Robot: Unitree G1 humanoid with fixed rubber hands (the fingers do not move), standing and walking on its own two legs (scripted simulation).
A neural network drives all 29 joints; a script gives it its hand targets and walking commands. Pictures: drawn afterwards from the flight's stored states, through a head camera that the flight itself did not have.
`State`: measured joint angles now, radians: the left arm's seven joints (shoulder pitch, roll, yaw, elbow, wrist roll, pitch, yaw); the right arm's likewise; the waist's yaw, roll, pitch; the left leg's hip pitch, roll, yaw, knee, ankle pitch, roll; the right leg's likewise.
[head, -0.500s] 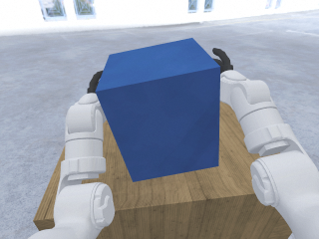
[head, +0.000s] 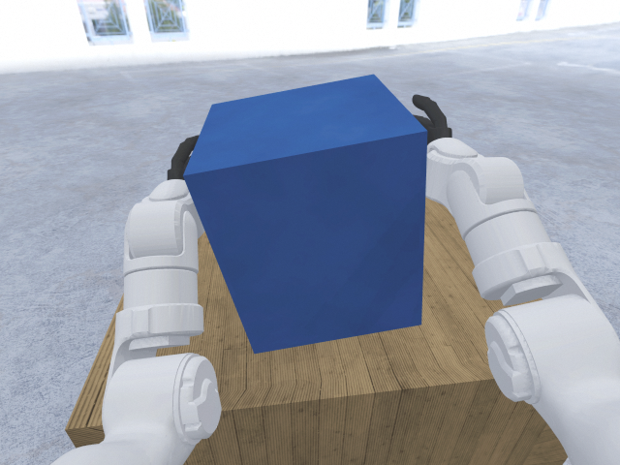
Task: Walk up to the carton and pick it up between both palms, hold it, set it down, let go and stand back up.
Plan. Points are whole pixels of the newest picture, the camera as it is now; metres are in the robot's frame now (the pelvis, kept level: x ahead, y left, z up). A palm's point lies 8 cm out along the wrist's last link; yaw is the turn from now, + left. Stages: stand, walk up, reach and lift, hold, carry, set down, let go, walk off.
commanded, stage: hold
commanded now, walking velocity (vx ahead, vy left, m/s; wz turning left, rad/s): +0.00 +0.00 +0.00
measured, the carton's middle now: (314, 212) +0.36 +0.00 +0.24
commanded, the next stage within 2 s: none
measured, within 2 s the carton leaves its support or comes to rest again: neither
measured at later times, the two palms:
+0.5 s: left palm (187, 196) +0.37 +0.16 +0.27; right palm (436, 157) +0.36 -0.14 +0.31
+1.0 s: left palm (188, 195) +0.37 +0.16 +0.27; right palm (436, 157) +0.36 -0.14 +0.31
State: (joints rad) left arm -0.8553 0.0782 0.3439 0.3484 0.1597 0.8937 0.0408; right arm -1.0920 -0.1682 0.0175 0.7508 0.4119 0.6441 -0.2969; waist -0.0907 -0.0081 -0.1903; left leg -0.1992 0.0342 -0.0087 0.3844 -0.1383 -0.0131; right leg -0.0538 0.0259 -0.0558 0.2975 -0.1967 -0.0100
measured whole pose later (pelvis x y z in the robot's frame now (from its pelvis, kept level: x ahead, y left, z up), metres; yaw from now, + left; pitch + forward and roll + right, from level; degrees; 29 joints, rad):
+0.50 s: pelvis +0.00 +0.00 +0.00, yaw +0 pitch -2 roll -1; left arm -0.86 0.08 0.34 0.38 0.15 0.87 0.05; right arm -1.10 -0.17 0.03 0.78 0.41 0.63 -0.29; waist -0.09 0.00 -0.20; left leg -0.21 0.04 -0.01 0.38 -0.13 -0.01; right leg -0.07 0.03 -0.05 0.30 -0.19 -0.01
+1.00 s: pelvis +0.00 +0.00 +0.00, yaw +0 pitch -2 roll -1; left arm -0.86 0.08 0.33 0.38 0.15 0.87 0.06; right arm -1.10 -0.17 0.02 0.79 0.42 0.63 -0.29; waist -0.09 -0.01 -0.20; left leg -0.21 0.04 0.00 0.38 -0.13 -0.01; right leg -0.06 0.03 -0.05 0.29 -0.19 -0.01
